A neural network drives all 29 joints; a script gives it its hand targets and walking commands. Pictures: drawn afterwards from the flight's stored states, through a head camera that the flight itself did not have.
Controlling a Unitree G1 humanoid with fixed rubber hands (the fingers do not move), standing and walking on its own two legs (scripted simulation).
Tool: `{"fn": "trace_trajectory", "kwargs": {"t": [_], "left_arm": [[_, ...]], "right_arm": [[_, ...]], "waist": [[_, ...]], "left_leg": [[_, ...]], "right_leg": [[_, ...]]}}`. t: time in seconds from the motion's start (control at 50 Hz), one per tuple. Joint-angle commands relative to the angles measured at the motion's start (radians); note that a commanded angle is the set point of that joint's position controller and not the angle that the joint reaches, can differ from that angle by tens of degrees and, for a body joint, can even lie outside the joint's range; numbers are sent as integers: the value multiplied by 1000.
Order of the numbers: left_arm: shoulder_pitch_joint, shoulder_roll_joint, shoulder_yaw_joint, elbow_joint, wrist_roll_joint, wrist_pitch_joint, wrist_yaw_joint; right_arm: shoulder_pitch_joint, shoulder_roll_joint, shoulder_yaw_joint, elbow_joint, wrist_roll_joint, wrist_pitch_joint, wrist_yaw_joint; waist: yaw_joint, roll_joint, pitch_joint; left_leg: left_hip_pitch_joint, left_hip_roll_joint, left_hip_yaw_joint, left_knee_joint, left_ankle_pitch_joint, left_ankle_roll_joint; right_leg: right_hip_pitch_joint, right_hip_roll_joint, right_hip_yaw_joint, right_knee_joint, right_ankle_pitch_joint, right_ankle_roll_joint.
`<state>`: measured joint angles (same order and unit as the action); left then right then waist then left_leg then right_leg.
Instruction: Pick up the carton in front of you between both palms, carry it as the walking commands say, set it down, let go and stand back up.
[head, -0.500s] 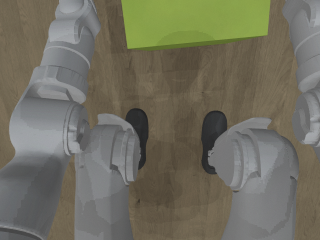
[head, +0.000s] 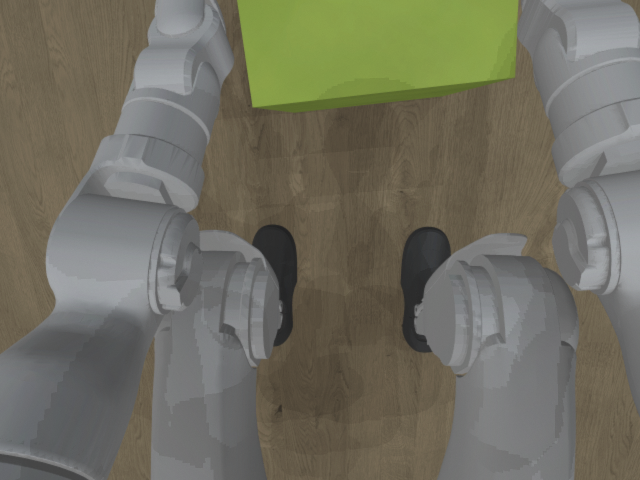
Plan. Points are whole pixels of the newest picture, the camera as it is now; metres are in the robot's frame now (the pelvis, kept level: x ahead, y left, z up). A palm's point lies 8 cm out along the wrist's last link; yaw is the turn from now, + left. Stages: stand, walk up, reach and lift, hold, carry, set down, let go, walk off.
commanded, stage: reach and lift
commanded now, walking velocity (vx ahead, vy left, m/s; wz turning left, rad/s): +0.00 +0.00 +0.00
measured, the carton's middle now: out of the picture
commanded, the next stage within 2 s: none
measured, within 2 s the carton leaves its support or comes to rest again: leaves its support in 0.24 s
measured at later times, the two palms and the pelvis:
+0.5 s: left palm out of the picture +0.53 +0.12 -0.07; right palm out of the picture +0.53 -0.18 -0.07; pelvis +0.01 +0.01 +0.02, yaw -2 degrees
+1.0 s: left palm out of the picture +0.49 +0.12 +0.09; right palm out of the picture +0.48 -0.18 +0.09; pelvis +0.02 +0.01 +0.14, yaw -4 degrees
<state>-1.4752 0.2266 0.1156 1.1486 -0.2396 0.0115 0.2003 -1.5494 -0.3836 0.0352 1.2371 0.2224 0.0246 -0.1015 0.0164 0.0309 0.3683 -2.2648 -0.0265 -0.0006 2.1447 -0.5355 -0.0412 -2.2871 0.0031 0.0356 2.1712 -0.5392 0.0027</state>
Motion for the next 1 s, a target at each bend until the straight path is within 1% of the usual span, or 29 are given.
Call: {"fn": "trace_trajectory", "kwargs": {"t": [0.0,0.02,0.06,0.1,0.14,0.18,0.22,0.28,0.3,0.32,0.34,0.36,0.4,0.42,0.44,0.5,0.54,0.58,0.62,0.66,0.7,0.78,0.86,0.92,0.98], "left_arm": [[-413,-404,-104,-131,18,-5,-110],[-478,-542,-120,-139,37,11,-150],[-523,-717,-104,-164,83,49,-222],[-531,-808,-94,-199,113,78,-269],[-531,-882,-103,-240,109,97,-298],[-535,-959,-136,-292,82,111,-312],[-534,-1042,-178,-352,46,125,-317],[-522,-1139,-227,-445,11,162,-320],[-519,-1156,-236,-472,8,180,-325],[-514,-1179,-247,-499,11,196,-329],[-511,-1195,-264,-535,18,210,-328],[-511,-1204,-274,-567,24,223,-331],[-497,-1205,-288,-604,51,247,-334],[-477,-1208,-281,-595,72,258,-336],[-453,-1209,-265,-570,97,270,-338],[-385,-1200,-156,-473,204,300,-347],[-355,-1186,-79,-412,270,314,-349],[-345,-1183,-32,-389,314,321,-352],[-350,-1196,-16,-384,330,325,-357],[-358,-1219,-25,-388,327,329,-363],[-338,-1253,-42,-391,324,339,-370],[-291,-1299,-86,-418,310,356,-383],[-230,-1336,-159,-469,281,370,-390],[-175,-1353,-213,-504,258,374,-391],[-115,-1364,-248,-520,245,375,-392]], "right_arm": [[-440,439,113,-126,-4,-4,102],[-489,586,128,-126,-15,9,142],[-494,776,106,-142,-49,42,207],[-476,877,80,-176,-72,67,249],[-474,946,80,-231,-69,83,277],[-482,1009,100,-303,-48,95,292],[-507,1060,136,-398,-21,103,296],[-533,1130,187,-557,-3,132,287],[-528,1153,195,-599,-10,150,284],[-513,1170,199,-629,-21,168,284],[-493,1215,207,-655,-32,185,278],[-457,1236,201,-664,-53,203,275],[-375,1287,189,-649,-84,239,274],[-336,1307,175,-624,-106,255,277],[-300,1325,152,-588,-126,270,283],[-242,1355,63,-473,-196,307,309],[-232,1351,2,-407,-240,318,322],[-227,1338,-53,-373,-279,322,329],[-221,1323,-96,-356,-312,323,330],[-207,1319,-128,-349,-339,323,327],[-193,1321,-135,-356,-355,326,329],[-169,1365,-88,-416,-336,339,339],[-128,1417,0,-495,-291,352,346],[-87,1451,64,-545,-261,359,344],[-33,1475,108,-572,-246,362,338]], "waist": [[3,-87,-1170],[2,-89,-1146],[-2,-93,-1095],[-8,-84,-1082],[-14,-72,-1142],[-18,-61,-1268],[-20,-55,-1434],[-28,-86,-1708],[-30,-100,-1776],[-40,-115,-1825],[-35,-123,-1860],[-49,-127,-1868],[-47,-116,-1818],[-42,-113,-1758],[-31,-106,-1676],[13,-103,-1462],[37,-105,-1359],[37,-102,-1334],[17,-88,-1354],[-13,-64,-1388],[-28,-40,-1424],[-30,-28,-1523],[-23,-34,-1607],[-17,-49,-1625],[-12,-61,-1598]], "left_leg": [[550,-74,59,-127,250,4],[532,-84,61,-120,238,8],[493,-101,70,-106,204,12],[474,-108,84,-98,200,17],[496,-113,97,-86,239,22],[554,-115,106,-74,301,22],[615,-117,114,-69,369,18],[670,-124,116,-72,461,12],[654,-128,116,-80,469,10],[641,-130,116,-93,465,9],[623,-137,120,-106,456,7],[613,-142,116,-123,441,7],[589,-148,119,-163,375,7],[582,-150,115,-192,330,9],[564,-151,112,-222,281,11],[531,-150,108,-305,143,23],[512,-146,108,-353,78,30],[514,-143,105,-394,49,33],[524,-143,100,-429,39,31],[554,-145,93,-460,27,25],[606,-149,89,-498,52,16],[716,-153,87,-547,107,9],[814,-154,83,-591,182,6],[867,-156,76,-624,225,6],[901,-156,67,-664,240,7]], "right_leg": [[603,63,-31,-173,248,6],[589,74,-31,-166,239,2],[564,85,-37,-154,212,-1],[537,93,-51,-153,210,-4],[546,99,-65,-145,248,-5],[592,101,-77,-135,311,-5],[671,104,-87,-127,384,-5],[849,112,-96,-122,517,-5],[915,114,-94,-125,554,-4],[950,119,-97,-135,571,-3],[969,125,-97,-148,574,1],[977,130,-104,-161,568,4],[929,139,-106,-209,493,9],[881,142,-111,-236,436,11],[823,143,-112,-264,372,10],[669,147,-110,-351,176,7],[615,150,-104,-396,94,5],[618,152,-99,-434,58,2],[654,153,-98,-466,53,0],[684,154,-102,-496,41,-5],[716,156,-110,-521,78,-6],[802,157,-115,-569,133,-5],[909,160,-110,-611,211,3],[984,162,-101,-644,260,11],[1048,164,-89,-686,281,18]]}}
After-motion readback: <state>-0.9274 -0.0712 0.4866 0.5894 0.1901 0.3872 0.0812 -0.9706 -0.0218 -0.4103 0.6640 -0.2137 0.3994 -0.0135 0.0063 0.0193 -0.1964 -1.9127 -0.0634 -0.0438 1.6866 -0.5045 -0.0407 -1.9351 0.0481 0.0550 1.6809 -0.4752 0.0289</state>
